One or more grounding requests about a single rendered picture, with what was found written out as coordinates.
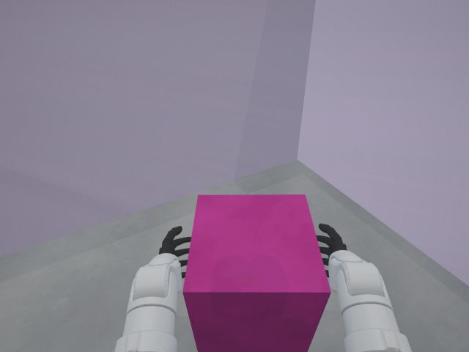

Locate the carton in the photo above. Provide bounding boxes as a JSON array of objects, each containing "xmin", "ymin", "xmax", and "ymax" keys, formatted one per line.
[{"xmin": 183, "ymin": 194, "xmax": 331, "ymax": 352}]

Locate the right robot forearm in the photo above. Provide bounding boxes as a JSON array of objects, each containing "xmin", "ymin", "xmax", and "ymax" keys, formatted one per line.
[{"xmin": 328, "ymin": 250, "xmax": 412, "ymax": 352}]

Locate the right robot hand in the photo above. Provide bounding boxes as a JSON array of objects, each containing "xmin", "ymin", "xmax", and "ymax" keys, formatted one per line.
[{"xmin": 317, "ymin": 224, "xmax": 347, "ymax": 277}]

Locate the left robot forearm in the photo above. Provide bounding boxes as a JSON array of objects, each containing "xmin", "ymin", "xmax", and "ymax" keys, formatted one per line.
[{"xmin": 114, "ymin": 253, "xmax": 182, "ymax": 352}]

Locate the left robot hand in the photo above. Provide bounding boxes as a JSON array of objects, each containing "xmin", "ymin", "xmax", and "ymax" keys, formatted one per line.
[{"xmin": 159, "ymin": 226, "xmax": 191, "ymax": 278}]

